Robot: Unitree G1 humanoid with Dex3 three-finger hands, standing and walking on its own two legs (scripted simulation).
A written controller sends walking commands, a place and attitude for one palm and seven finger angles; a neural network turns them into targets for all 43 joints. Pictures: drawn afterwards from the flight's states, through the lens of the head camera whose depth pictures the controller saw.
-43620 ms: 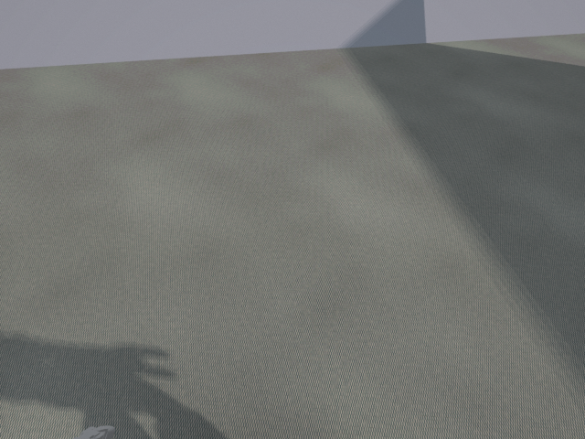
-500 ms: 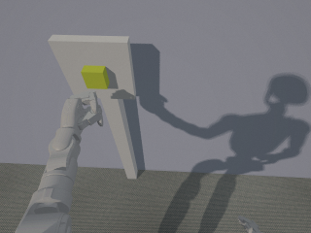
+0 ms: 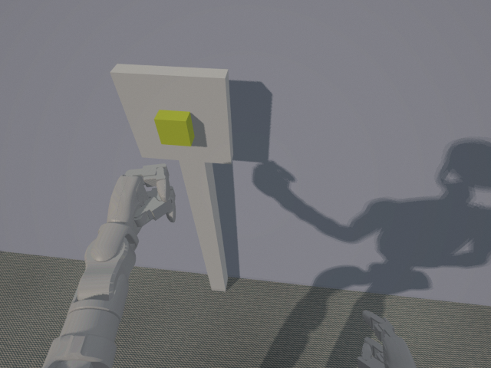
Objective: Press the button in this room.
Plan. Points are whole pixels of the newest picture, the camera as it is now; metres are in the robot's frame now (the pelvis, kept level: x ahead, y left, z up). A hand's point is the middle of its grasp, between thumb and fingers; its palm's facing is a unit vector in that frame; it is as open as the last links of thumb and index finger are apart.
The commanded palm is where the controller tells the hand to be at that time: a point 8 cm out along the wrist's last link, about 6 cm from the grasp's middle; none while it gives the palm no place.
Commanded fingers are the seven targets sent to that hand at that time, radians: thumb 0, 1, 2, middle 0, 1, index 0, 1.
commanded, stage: draw the hand back to the body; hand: left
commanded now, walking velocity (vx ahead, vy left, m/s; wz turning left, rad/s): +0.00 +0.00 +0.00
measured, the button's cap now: (175, 127) +0.50 +0.16 +0.13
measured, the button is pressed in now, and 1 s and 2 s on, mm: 0 0 0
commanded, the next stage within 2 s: step back with the hand held close in 1.40 s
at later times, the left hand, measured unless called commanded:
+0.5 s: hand (114, 240) +0.25 +0.19 +0.14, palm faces +0.07 -0.98 -0.16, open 3.1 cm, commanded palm +0.22 +0.24 +0.15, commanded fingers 0.00 0.90 0.90 -1.30 -1.50 -1.30 -1.50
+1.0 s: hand (48, 271) +0.19 +0.23 +0.17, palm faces +0.37 -0.86 -0.35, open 3.1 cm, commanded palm +0.14 +0.28 +0.19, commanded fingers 0.00 0.90 0.90 -1.30 -1.50 -1.30 -1.50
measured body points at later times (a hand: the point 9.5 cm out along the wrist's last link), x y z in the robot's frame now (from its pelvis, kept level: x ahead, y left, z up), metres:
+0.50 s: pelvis -0.01 +0.00 +0.01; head -0.04 -0.02 +0.46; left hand +0.24 +0.24 +0.15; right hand +0.18 -0.23 -0.05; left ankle -0.01 +0.12 -0.72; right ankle +0.01 -0.11 -0.72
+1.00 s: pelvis +0.00 +0.00 +0.02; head -0.02 -0.02 +0.47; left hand +0.17 +0.28 +0.19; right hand +0.19 -0.21 -0.06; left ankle -0.01 +0.12 -0.72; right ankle +0.01 -0.11 -0.72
